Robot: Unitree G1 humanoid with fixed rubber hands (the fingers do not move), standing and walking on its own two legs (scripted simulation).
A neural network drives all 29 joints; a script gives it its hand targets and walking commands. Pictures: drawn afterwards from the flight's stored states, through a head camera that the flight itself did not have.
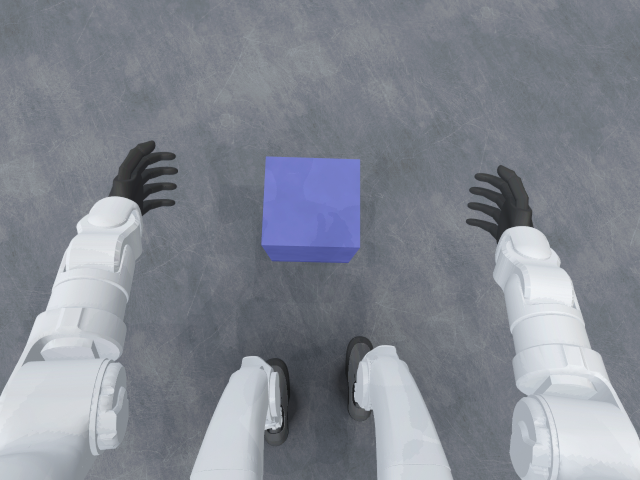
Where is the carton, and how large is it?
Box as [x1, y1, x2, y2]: [261, 156, 359, 262]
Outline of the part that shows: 266,156 261,244 272,260 282,261 348,262 359,247 359,159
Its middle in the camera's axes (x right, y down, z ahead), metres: -0.02 -0.05 +0.97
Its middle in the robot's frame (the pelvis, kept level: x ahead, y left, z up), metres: +0.54 +0.00 -0.56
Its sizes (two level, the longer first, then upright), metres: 0.210 0.200 0.250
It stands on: the floor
